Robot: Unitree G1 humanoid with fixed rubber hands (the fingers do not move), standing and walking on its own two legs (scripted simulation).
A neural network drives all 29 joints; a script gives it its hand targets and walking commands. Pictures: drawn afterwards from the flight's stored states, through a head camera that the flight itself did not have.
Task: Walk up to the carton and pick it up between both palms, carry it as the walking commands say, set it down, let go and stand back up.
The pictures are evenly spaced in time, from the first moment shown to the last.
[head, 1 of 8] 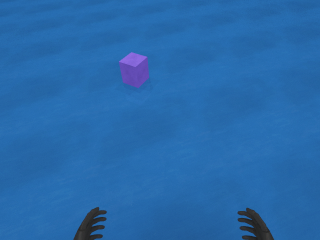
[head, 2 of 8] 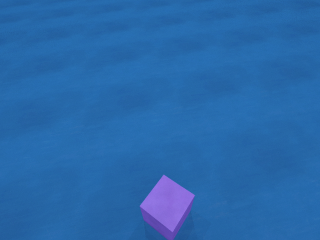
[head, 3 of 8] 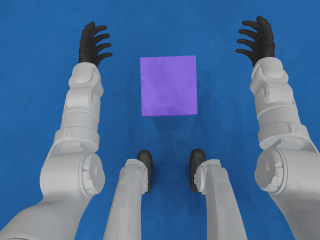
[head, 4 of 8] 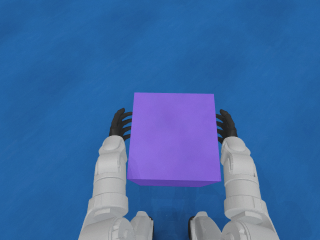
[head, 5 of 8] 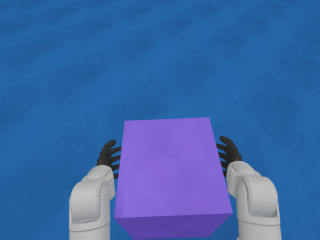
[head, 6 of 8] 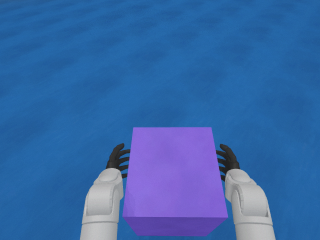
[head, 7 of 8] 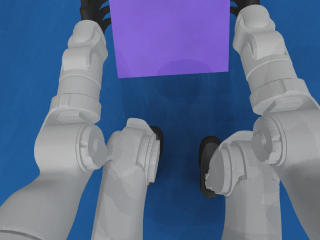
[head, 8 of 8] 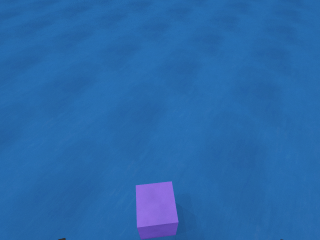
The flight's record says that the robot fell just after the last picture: no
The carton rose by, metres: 0.67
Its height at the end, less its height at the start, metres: +0.00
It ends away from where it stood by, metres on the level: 0.94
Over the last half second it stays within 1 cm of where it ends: yes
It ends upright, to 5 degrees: yes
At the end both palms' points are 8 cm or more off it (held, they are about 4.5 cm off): yes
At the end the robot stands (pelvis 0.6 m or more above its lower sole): yes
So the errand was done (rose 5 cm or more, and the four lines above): yes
